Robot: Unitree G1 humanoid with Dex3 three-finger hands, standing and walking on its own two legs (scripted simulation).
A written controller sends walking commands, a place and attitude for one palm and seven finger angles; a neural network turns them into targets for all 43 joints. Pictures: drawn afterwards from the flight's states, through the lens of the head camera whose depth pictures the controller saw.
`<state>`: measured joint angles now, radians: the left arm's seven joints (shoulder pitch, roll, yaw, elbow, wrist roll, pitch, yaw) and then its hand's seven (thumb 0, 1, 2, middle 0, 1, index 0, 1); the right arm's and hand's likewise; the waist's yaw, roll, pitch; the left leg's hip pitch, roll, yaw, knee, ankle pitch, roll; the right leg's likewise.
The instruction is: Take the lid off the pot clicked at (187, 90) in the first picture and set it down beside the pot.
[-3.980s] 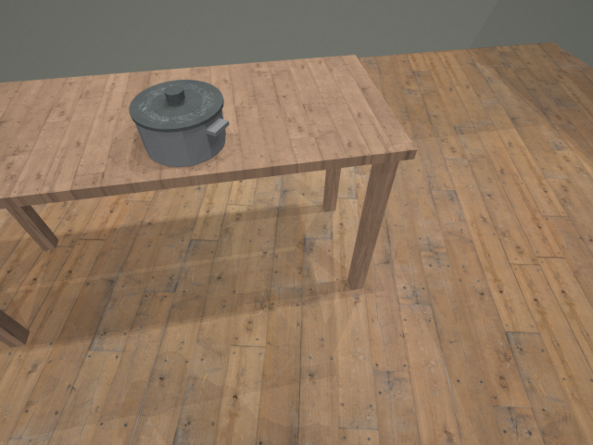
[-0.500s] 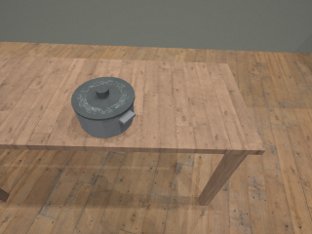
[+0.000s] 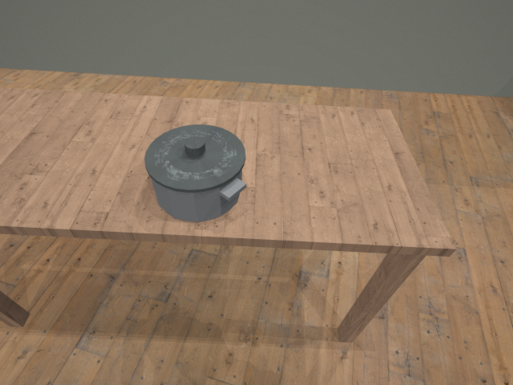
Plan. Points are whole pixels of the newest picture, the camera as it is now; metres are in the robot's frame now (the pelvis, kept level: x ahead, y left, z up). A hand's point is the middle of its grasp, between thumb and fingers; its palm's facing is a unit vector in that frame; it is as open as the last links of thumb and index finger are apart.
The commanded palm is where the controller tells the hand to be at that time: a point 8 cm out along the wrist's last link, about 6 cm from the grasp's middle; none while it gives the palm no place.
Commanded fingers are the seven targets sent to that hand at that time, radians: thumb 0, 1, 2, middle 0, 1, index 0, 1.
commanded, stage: look again from close up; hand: left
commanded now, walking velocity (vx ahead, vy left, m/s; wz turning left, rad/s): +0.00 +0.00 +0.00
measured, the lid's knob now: (195, 146) +0.54 +0.16 +0.06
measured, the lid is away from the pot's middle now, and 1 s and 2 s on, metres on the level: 0.00 0.00 0.00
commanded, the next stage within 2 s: shuffle to correct the standing spot in 0.58 s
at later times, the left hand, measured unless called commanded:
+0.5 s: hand out of the picture +0.01 +0.20 -0.18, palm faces +0.02 -0.98 -0.18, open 7.4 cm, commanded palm none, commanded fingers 0.00 0.90 0.90 -0.20 -0.30 -0.20 -0.30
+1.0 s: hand out of the picture +0.01 +0.19 -0.18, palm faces +0.05 -0.98 -0.19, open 7.4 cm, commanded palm none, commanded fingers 0.00 0.90 0.90 -0.20 -0.30 -0.20 -0.30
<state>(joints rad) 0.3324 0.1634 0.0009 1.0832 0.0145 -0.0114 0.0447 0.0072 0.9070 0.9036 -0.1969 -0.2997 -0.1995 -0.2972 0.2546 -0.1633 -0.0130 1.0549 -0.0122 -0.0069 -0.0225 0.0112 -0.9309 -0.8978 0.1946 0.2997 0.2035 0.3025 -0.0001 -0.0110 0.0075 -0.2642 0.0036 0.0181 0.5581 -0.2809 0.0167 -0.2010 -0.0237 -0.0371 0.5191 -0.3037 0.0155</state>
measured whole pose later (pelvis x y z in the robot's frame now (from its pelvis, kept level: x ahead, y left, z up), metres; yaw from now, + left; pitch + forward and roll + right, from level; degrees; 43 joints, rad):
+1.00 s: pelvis +0.05 +0.02 +0.00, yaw +0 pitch +0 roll -1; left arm 0.38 0.18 0.01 1.07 0.02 -0.02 0.02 0.01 0.91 0.90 -0.20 -0.30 -0.20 -0.30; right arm 0.30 -0.16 -0.01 1.09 -0.01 -0.01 0.00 0.01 -0.91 -0.90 0.20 0.30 0.20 0.30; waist 0.01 -0.01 0.01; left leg -0.22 -0.02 0.03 0.58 -0.36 0.04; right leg -0.15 -0.05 -0.03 0.51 -0.37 0.04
